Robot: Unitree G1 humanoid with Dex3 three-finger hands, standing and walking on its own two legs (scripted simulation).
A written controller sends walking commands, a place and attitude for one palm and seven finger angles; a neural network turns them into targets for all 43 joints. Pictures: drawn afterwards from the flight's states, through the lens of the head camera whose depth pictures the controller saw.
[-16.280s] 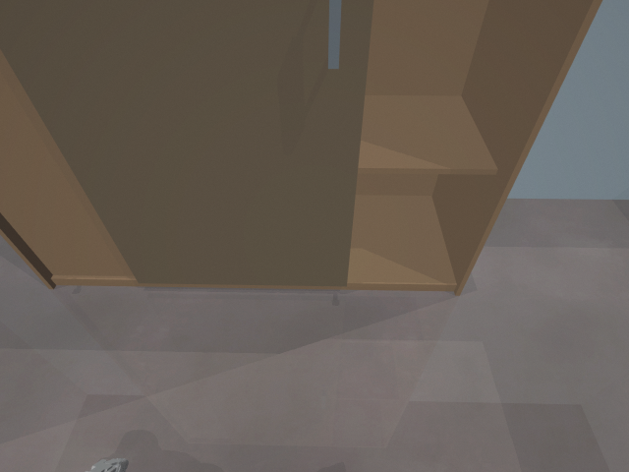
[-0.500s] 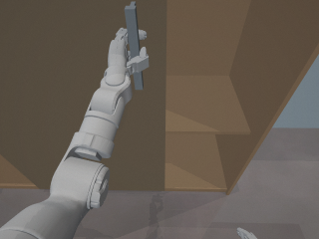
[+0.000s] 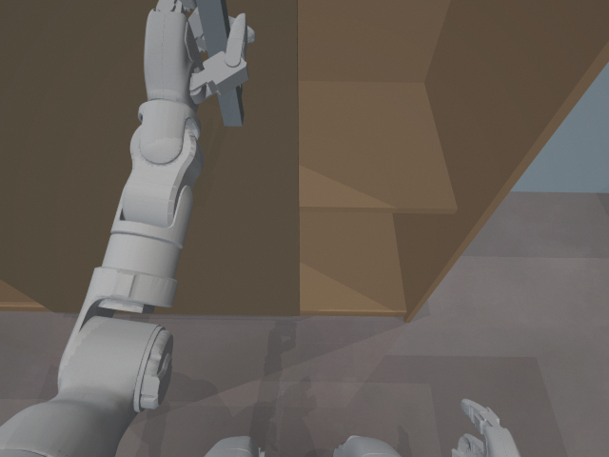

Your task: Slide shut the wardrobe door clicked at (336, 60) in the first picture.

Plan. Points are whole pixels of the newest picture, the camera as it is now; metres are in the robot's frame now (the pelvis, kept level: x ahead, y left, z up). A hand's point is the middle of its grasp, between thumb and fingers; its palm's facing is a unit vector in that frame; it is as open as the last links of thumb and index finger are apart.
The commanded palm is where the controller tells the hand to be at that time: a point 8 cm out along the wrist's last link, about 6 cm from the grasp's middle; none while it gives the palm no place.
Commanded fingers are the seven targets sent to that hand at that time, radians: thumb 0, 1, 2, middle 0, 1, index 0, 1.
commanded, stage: step sideways, sliding the door along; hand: left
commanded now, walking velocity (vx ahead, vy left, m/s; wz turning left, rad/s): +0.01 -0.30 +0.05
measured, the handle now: (221, 25) +0.49 +0.12 +0.26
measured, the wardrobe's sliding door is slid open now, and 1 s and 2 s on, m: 0.35 0.14 0.00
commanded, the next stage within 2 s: stop walking and hold the door there in 1.60 s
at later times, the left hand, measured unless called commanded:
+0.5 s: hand (307, 60) +0.46 +0.03 +0.25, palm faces +0.19 -0.98 -0.07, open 6.2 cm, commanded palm +0.44 +0.01 +0.25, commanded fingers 0.00 0.90 0.90 -0.45 -1.40 -0.45 -1.40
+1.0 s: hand (460, 63) +0.46 -0.13 +0.25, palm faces +0.13 -0.99 -0.03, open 6.4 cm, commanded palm +0.44 -0.14 +0.24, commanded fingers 0.00 0.90 0.90 -0.45 -1.40 -0.45 -1.40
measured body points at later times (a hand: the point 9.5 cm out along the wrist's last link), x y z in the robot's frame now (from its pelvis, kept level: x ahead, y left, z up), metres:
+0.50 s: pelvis +0.05 -0.14 +0.00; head +0.14 -0.12 +0.43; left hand +0.44 +0.08 +0.25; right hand +0.30 -0.31 -0.11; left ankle +0.01 +0.07 -0.72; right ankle +0.09 -0.26 -0.72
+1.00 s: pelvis +0.09 -0.25 +0.01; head +0.20 -0.25 +0.45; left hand +0.45 -0.07 +0.25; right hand +0.35 -0.42 -0.10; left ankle +0.05 -0.07 -0.71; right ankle +0.12 -0.30 -0.71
